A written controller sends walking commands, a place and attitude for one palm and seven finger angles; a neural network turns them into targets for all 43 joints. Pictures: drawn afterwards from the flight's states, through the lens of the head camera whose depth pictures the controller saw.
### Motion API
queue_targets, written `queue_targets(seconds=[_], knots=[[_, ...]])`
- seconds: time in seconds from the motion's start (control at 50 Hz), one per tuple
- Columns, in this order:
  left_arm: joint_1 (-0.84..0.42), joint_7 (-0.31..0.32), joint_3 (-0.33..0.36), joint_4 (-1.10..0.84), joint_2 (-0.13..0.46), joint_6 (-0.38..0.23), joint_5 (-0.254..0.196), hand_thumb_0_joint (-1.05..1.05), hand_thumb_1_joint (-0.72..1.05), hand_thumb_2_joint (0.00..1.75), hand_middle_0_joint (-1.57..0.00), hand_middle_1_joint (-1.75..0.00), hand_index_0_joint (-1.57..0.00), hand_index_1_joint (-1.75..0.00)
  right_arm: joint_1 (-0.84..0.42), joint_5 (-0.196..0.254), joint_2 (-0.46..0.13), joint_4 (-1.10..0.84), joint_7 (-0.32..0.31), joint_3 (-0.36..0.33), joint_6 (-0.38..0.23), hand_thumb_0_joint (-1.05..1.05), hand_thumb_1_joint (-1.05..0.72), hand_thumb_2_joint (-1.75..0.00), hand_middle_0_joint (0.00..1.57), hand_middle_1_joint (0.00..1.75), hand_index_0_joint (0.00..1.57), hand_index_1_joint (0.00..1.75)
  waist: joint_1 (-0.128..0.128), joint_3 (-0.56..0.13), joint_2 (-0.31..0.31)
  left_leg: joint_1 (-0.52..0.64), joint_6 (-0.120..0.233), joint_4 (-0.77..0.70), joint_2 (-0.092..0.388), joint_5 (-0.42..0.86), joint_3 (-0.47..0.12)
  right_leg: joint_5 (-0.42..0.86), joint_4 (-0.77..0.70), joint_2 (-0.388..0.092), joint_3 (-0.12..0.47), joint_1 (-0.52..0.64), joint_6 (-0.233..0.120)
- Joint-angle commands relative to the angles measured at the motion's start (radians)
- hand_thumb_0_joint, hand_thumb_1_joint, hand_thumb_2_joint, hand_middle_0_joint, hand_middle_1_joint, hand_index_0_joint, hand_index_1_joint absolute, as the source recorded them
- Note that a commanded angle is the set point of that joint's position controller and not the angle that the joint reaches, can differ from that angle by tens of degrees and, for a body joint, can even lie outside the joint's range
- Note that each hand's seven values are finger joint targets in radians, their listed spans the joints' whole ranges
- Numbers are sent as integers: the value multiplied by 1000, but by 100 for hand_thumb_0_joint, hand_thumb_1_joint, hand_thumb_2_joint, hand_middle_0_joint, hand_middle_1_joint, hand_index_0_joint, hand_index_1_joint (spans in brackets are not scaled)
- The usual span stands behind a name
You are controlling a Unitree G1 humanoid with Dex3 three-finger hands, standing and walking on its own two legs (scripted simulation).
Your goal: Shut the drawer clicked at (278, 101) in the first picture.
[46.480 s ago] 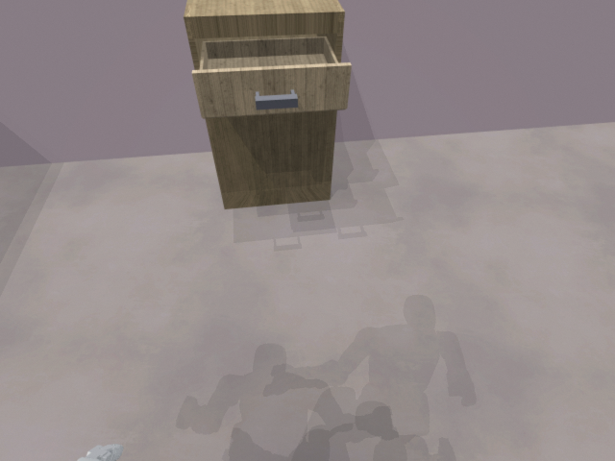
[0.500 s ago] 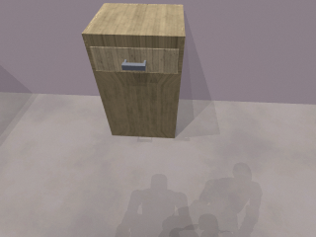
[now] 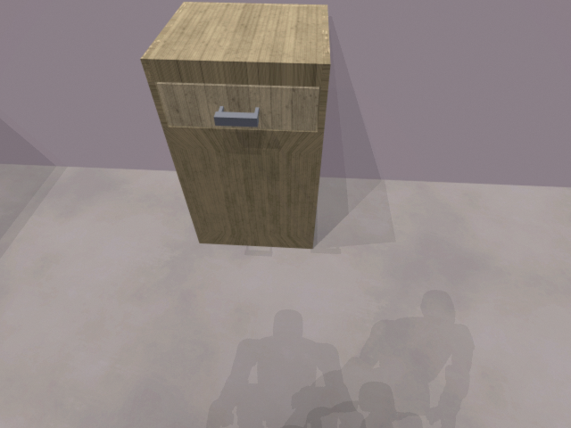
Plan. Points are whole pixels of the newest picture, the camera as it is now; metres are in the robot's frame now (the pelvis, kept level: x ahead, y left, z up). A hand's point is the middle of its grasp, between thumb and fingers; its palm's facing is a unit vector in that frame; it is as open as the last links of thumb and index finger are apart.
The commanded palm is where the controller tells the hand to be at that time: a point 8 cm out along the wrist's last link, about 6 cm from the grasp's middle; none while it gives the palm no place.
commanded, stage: look to check the result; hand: left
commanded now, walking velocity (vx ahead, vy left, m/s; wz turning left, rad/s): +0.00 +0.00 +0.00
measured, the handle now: (237, 114) +0.92 +0.19 -0.08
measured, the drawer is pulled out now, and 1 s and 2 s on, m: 0.00 0.00 0.00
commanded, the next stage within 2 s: stand and wait in 0.14 s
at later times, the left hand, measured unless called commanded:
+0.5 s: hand out of the picture +0.05 +0.20 -0.17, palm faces +0.01 -0.97 -0.26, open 7.3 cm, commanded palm none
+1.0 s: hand out of the picture +0.07 +0.22 -0.16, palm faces +0.00 -0.96 -0.30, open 7.3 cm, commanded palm none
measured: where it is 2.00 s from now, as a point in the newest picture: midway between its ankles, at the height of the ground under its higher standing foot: outside the picture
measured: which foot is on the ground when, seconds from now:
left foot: down 0.00-1.00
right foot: down 0.00-1.00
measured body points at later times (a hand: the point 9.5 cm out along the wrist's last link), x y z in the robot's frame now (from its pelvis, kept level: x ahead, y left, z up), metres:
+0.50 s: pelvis +0.01 +0.00 +0.00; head +0.02 -0.01 +0.45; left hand +0.05 +0.25 -0.15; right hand +0.02 -0.25 -0.16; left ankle +0.01 +0.12 -0.74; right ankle +0.01 -0.10 -0.74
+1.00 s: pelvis +0.02 +0.00 +0.00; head +0.03 -0.01 +0.45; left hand +0.07 +0.27 -0.14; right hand +0.06 -0.27 -0.15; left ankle +0.01 +0.12 -0.74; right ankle +0.01 -0.10 -0.74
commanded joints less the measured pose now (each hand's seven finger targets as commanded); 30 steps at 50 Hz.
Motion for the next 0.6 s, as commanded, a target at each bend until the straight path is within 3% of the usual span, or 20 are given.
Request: queue_targets(seconds=[0.0,0.3,0.42,0.58], knots=[[39,7,28,-33,135,-12,-1,0,90,90,-20,-30,-20,-30,58,-5,-100,-19,1,-17,-10,0,-90,-90,20,30,20,30,-4,36,-19,-15,22,-74,82,46,-82,33,-105,-103,105,-52,-23],[-16,1,38,-50,192,-22,-2,0,90,90,-20,-30,-20,-30,4,-5,-160,-30,2,-22,-17,0,-90,-90,20,30,20,30,-2,-11,-9,13,19,-76,92,112,-89,135,-105,-112,106,1,-28],[-43,-2,37,-53,210,-20,-2,0,90,90,-20,-30,-20,-30,-17,-6,-177,-30,4,-20,-17,0,-90,-90,20,30,20,30,-3,7,-14,11,19,-93,96,95,-94,103,-119,-115,104,-4,-27],[-69,-6,39,-59,240,-23,-3,0,90,90,-20,-30,-20,-30,-49,-6,-214,-37,7,-21,-20,0,-90,-90,20,30,20,30,-2,-22,-21,28,19,-102,99,110,-101,119,-123,-118,108,17,-27]])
